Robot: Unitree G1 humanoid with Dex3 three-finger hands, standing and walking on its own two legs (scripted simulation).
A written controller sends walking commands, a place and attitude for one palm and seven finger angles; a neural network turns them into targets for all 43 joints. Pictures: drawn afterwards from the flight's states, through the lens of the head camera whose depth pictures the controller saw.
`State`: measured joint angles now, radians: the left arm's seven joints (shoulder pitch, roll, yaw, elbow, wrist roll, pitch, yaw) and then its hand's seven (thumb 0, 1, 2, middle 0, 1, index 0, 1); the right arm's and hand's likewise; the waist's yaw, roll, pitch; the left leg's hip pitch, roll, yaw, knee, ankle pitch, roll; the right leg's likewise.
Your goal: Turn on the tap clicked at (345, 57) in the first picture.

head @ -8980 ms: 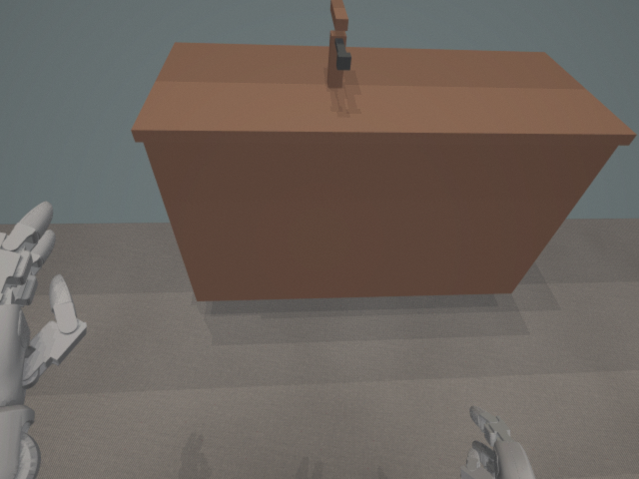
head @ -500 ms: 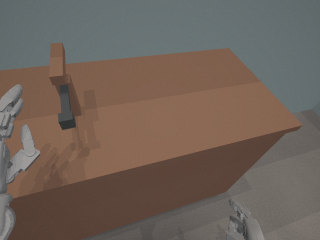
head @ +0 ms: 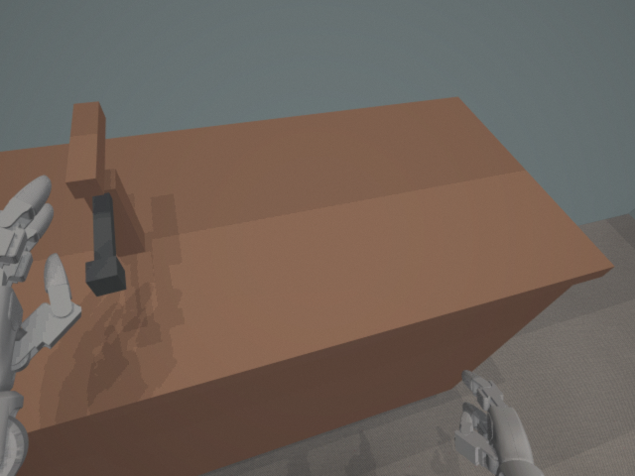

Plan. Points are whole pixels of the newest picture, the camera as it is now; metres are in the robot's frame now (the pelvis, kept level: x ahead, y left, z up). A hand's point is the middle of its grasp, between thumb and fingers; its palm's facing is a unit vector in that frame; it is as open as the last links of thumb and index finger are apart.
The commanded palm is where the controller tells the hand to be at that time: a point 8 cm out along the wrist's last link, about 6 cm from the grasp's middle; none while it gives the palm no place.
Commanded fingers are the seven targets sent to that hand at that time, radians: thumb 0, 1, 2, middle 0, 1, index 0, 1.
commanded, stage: come to a stop and stand still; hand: left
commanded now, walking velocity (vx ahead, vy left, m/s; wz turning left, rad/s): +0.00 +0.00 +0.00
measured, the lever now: (106, 276) +0.27 +0.25 +0.12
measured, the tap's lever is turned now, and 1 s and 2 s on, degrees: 3 3 3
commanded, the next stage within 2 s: look again from close up in 0.28 s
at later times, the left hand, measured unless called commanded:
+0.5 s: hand (73, 329) +0.20 +0.24 +0.16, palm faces +0.38 -0.85 -0.35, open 7.4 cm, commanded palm +0.15 +0.27 +0.17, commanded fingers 0.00 0.90 0.90 -0.20 -0.30 -0.20 -0.30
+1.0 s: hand (75, 334) +0.20 +0.23 +0.16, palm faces +0.36 -0.85 -0.38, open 7.4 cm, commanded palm +0.14 +0.26 +0.17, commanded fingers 0.00 0.90 0.90 -0.20 -0.30 -0.20 -0.30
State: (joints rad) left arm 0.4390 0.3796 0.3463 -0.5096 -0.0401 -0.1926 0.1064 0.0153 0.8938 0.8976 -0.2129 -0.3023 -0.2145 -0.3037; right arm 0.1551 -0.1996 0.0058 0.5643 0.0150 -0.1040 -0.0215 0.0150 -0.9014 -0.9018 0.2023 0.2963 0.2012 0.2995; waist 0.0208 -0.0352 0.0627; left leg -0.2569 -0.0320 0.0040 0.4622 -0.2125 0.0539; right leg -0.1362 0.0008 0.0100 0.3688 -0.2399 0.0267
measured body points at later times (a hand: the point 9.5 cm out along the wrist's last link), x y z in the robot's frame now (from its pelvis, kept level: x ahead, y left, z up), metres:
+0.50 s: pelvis -0.01 -0.01 +0.00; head +0.01 +0.01 +0.45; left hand +0.18 +0.28 +0.18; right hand +0.17 -0.24 -0.07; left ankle +0.02 +0.08 -0.74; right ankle -0.03 -0.14 -0.74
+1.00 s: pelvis -0.03 -0.02 +0.00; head +0.02 +0.01 +0.45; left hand +0.17 +0.27 +0.19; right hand +0.17 -0.23 -0.07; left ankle +0.02 +0.08 -0.74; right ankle -0.03 -0.14 -0.74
